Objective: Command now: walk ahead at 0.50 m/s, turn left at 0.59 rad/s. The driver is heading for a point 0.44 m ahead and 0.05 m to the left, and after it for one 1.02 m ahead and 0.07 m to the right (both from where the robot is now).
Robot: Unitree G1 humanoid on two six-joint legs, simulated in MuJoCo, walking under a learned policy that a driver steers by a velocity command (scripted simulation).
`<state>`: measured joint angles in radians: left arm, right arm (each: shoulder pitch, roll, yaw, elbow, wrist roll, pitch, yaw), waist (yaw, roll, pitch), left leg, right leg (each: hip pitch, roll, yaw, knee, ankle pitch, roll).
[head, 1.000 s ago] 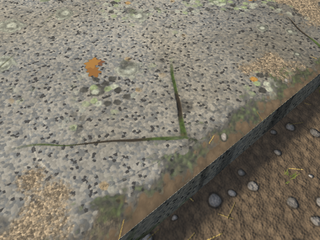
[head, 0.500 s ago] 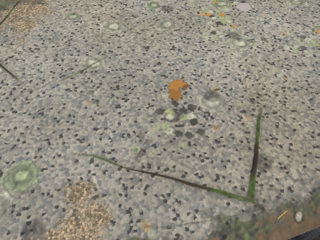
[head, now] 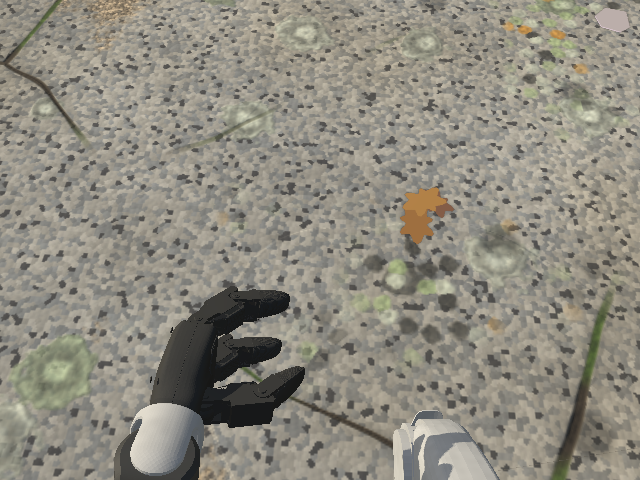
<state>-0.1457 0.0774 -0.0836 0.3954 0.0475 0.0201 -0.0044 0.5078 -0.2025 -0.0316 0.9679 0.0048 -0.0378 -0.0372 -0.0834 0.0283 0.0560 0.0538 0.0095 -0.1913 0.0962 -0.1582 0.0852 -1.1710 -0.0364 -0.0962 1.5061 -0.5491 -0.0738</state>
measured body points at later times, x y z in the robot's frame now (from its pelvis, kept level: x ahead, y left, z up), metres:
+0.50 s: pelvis +0.30 -0.02 +0.16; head +0.33 -0.02 +0.61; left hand +0.21 +0.24 +0.04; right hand +0.60 -0.14 +0.09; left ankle +0.44 +0.11 -0.53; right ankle +0.16 -0.12 -0.57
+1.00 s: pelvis +0.59 +0.04 +0.16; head +0.62 +0.05 +0.61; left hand +0.74 +0.30 +0.06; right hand +0.70 -0.21 +0.04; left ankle +0.43 +0.09 -0.57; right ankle +0.82 -0.06 -0.53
